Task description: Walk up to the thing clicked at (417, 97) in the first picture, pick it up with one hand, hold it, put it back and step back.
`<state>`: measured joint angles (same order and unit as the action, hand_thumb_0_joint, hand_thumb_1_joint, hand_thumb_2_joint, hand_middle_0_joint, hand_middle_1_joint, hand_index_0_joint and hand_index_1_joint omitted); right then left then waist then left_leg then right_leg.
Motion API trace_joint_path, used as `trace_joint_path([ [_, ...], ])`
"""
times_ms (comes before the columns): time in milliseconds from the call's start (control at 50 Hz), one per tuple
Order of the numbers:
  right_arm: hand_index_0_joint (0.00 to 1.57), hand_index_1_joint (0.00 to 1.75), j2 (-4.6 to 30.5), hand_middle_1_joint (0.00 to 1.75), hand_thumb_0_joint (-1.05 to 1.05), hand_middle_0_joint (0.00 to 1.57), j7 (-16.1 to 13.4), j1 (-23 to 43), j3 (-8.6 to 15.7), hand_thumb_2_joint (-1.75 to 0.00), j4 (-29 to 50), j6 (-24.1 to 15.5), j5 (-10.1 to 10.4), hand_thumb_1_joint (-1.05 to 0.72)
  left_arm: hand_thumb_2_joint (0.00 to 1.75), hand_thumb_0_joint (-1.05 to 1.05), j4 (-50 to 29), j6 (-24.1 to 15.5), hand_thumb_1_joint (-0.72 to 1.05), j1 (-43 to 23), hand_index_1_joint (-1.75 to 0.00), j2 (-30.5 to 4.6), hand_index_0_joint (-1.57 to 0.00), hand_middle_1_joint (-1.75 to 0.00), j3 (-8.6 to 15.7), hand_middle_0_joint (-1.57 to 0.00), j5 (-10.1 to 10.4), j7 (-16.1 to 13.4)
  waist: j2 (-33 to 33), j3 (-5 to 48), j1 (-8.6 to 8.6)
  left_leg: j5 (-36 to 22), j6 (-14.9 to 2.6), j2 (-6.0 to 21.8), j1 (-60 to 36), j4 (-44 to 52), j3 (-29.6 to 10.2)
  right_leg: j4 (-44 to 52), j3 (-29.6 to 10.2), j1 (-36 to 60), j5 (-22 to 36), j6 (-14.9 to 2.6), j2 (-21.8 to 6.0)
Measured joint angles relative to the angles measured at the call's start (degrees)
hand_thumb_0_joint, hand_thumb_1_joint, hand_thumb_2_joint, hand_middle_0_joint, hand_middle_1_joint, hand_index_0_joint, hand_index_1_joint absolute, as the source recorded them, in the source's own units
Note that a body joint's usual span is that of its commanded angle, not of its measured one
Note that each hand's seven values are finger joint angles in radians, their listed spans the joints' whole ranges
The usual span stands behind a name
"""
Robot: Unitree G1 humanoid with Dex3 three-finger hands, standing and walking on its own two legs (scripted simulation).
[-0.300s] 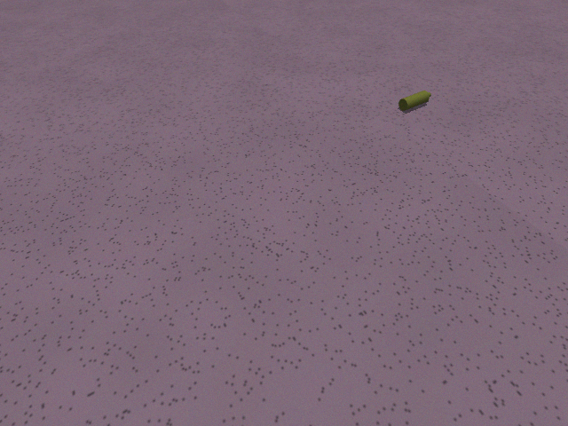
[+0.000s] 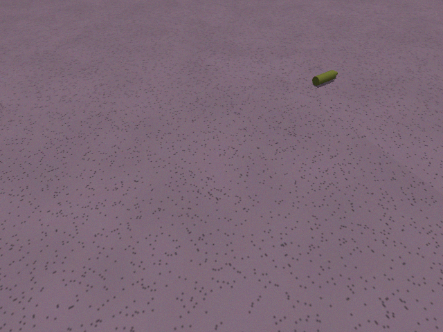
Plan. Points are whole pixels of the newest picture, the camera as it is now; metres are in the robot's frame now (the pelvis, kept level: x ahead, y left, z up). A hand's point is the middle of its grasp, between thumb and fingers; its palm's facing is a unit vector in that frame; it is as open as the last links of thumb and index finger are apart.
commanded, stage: stand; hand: left
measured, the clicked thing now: (326, 77) +2.17 -0.84 -0.74
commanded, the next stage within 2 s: walk up in 0.82 s
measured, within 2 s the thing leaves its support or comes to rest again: neither
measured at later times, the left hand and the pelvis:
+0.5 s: hand out of the picture +0.08 +0.25 -0.16, palm faces -0.02 -0.94 -0.33, open 7.4 cm; pelvis +0.01 +0.00 +0.00, yaw +0 degrees
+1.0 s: hand out of the picture +0.13 +0.27 -0.15, palm faces +0.05 -0.94 -0.34, open 7.4 cm; pelvis +0.03 -0.03 -0.01, yaw +3 degrees
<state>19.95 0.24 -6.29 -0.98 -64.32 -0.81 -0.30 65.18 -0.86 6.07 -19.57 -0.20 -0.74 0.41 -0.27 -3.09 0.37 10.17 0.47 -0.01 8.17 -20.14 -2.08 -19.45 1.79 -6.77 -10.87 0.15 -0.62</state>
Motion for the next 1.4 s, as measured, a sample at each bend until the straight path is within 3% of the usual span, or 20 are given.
trace_joint_path([
  [820,0.21,0.3,0.1,0.3,0.0,0.2,-0.1,0.1,-0.1,-0.9,0.2,0.0,0.0,-0.91,0.9,0.01,-0.2,0.3,0.9,0.2,-0.3,0.0,-0.2,-0.3,0.3,-0.21,0.0,-0.1,-0.2,0.0,0.03,0.2,-0.21,-0.3,-1.4,1.2,0.1,0.9,-0.1,1.2,-0.4,0.23,-0.3],
  [900,0.21,0.3,0.4,0.3,0.0,0.2,1.1,-5.1,3.2,-0.9,3.2,-2.4,-0.9,-0.9,0.9,0.01,-4.4,1.6,0.9,0.5,-0.3,-2.1,-0.2,-0.3,4.6,-0.21,-2.5,4.3,1.2,1.9,0.74,5.1,-1.73,-0.7,2.6,-5.3,-1.1,-10.9,1.2,-4.2,-13.1,-1.4,-0.9],
  [1000,0.21,0.3,1.5,0.3,0.0,0.21,0.2,-11.0,5.4,-0.9,4.9,-4.4,-1.2,-0.9,0.9,0.01,-8.5,2.7,0.9,-1.1,-0.3,-7.6,-0.2,-0.3,7.9,-0.21,-3.6,6.7,6.0,2.3,0.31,5.8,-1.54,-1.8,2.5,-5.6,-2.7,-33.1,-5.2,-16.5,-12.9,-0.91,-2.0],
  [1060,0.21,0.3,3.1,0.3,0.0,0.21,-0.1,-13.6,6.0,-0.9,5.0,-4.3,-1.6,-0.9,0.9,0.01,-10.2,2.6,0.91,-1.1,-0.3,-9.6,-0.2,-0.3,8.6,-0.2,-3.5,7.7,6.9,2.6,-0.23,6.6,-1.31,-0.3,0.0,-4.1,-3.7,-33.0,-6.8,-20.3,-12.1,-0.08,-4.0],
  [1160,0.21,0.3,6.4,0.3,0.01,0.21,0.0,-15.8,7.0,-0.9,5.2,-4.3,-2.2,-0.9,0.9,0.01,-12.2,2.9,0.91,-1.5,-0.3,-10.7,-0.19,-0.3,8.9,-0.2,-3.3,9.1,6.2,2.9,-1.07,10.5,-0.64,3.4,-3.6,-4.3,-5.5,-23.7,-6.6,-20.5,-12.5,0.54,-6.3],
  [1200,0.21,0.3,7.7,0.3,0.01,0.21,-0.1,-15.8,7.4,-0.9,5.0,-4.0,-2.4,-0.9,0.9,0.01,-12.9,2.5,0.91,-1.3,-0.3,-10.5,-0.19,-0.3,8.9,-0.2,-2.9,9.1,5.2,3.4,-1.2,13.7,-0.52,5.3,-3.9,-6.9,-6.5,-20.0,-4.9,-18.3,-10.4,0.86,-6.2],
  [1240,0.21,0.3,9.6,0.3,0.01,0.2,-0.8,-14.9,7.9,-0.9,4.3,-3.1,-2.7,-0.9,0.9,0.01,-13.6,0.9,0.91,-1.4,-0.3,-8.6,-0.19,-0.3,8.7,-0.2,-2.5,8.7,1.4,2.8,-1.19,18.5,-3.14,8.3,-0.6,-17.5,-8.7,-21.2,-1.1,-17.1,-3.2,1.8,-3.9],
  [1280,0.21,0.3,9.9,0.3,0.01,0.2,-1.8,-13.5,7.9,-0.9,3.2,-1.9,-2.2,-0.9,0.9,0.01,-14.5,-0.5,0.91,-0.6,-0.3,-6.2,-0.2,-0.3,7.8,-0.2,-2.5,7.8,-0.4,2.5,-0.2,21.0,-3.57,5.7,7.1,-36.2,-8.4,-23.5,1.9,-15.5,-6.6,1.64,-3.6],
  [1320,0.2,0.3,9.4,0.3,0.01,0.2,-1.6,-11.4,7.4,-0.9,2.7,-1.7,-1.6,-0.91,0.9,0.01,-14.1,-0.6,0.91,1.9,-0.3,-4.1,-0.2,-0.3,6.7,-0.2,-2.1,7.3,-0.7,3.2,1.61,18.1,-3.92,3.0,13.3,-47.2,-3.0,-20.2,3.0,-11.8,-7.4,0.84,-3.4],
  [1360,0.2,0.3,8.4,0.3,0.01,0.2,-0.7,-9.2,6.7,-0.9,3.7,-2.5,-0.7,-0.91,0.9,0.01,-12.6,-0.5,0.9,5.0,-0.3,-3.3,-0.2,-0.3,5.8,-0.21,-1.9,6.9,-0.7,3.8,2.98,14.1,-3.93,1.6,17.6,-49.3,1.9,-14.7,3.6,-7.5,-6.7,-0.38,-2.8],
  [1400,0.2,0.3,7.3,0.3,0.01,0.2,0.3,-7.9,5.9,-0.9,5.9,-3.7,-0.2,-0.91,0.9,0.01,-11.0,-0.4,0.9,7.4,-0.3,-3.5,-0.2,-0.3,5.6,-0.21,-1.6,6.6,-0.5,4.0,3.93,11.1,-3.94,1.1,21.0,-46.7,4.2,-9.9,4.7,-3.6,-6.3,-1.71,-1.9],
])
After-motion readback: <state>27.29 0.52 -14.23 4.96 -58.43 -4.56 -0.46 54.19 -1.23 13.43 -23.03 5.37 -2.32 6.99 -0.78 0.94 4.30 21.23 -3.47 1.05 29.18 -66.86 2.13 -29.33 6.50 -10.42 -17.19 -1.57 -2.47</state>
